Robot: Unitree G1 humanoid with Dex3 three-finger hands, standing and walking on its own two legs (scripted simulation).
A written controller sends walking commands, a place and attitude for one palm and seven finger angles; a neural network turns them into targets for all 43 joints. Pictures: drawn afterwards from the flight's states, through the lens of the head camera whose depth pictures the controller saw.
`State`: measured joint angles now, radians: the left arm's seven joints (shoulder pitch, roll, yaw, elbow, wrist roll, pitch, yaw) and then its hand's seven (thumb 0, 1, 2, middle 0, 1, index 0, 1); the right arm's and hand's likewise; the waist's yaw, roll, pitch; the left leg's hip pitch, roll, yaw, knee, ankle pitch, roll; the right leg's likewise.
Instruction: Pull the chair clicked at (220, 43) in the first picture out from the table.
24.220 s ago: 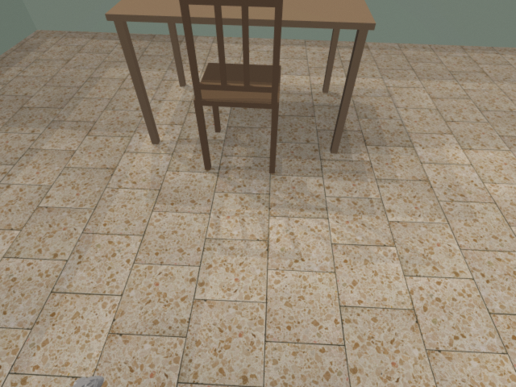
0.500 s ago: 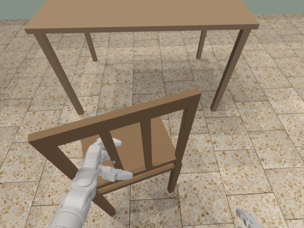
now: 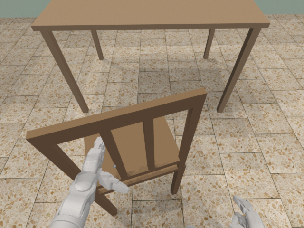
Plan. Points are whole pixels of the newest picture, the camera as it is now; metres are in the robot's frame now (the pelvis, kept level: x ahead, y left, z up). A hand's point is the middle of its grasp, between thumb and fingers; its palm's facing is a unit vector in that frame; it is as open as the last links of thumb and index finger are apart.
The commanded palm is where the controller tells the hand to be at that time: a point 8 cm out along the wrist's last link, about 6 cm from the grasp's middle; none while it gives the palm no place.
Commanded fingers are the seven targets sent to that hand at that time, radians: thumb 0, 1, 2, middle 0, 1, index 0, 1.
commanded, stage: draw the fingers out of the gap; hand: left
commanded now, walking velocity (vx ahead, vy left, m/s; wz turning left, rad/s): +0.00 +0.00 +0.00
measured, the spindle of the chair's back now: (116, 157) +0.32 +0.12 -0.04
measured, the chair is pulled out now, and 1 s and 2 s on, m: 0.50 0.50 0.50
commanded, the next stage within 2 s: draw the hand back to the body in 0.72 s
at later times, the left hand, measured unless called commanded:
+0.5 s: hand (105, 201) +0.20 +0.13 -0.03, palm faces -0.08 -0.98 -0.17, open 17.5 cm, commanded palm +0.18 +0.18 -0.01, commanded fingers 0.00 -0.55 0.20 0.00 0.00 0.00 0.00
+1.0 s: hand (94, 216) +0.16 +0.13 +0.02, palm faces +0.07 -1.00 +0.00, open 17.5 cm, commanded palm +0.13 +0.20 +0.02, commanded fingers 0.00 -0.55 0.20 0.00 0.00 0.00 0.00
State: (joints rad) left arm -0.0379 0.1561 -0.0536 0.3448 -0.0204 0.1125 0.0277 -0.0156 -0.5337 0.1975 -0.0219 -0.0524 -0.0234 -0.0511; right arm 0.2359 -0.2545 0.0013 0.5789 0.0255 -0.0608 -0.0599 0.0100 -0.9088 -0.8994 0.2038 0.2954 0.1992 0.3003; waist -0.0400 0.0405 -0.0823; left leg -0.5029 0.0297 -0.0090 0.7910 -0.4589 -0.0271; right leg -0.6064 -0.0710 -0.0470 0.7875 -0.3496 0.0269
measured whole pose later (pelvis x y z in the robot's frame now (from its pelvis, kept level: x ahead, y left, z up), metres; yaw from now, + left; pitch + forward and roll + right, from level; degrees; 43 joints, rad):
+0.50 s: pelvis +0.00 +0.00 -0.01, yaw +1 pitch +10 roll +0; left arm 0.37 0.19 -0.11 -0.04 -0.02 0.13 0.02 -0.02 -0.53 0.20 -0.01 0.00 -0.01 0.00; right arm 0.24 -0.24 0.01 0.50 0.03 -0.13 -0.08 0.01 -0.91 -0.90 0.20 0.30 0.20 0.30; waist -0.03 0.05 -0.11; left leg -0.56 0.02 -0.03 0.89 -0.50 -0.03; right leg -0.64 -0.08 -0.07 0.87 -0.39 0.03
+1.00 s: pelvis -0.01 +0.01 -0.03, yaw +1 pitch +11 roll -1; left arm 0.66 0.15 -0.10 -0.33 -0.13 -0.13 0.01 -0.02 -0.53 0.20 -0.01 0.00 -0.01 0.00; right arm 0.25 -0.21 0.00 0.49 0.03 -0.19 -0.08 0.01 -0.91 -0.90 0.20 0.30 0.20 0.30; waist 0.00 0.03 -0.14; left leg -0.67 0.02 -0.05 1.04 -0.56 -0.02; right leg -0.75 -0.08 -0.07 0.99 -0.43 0.03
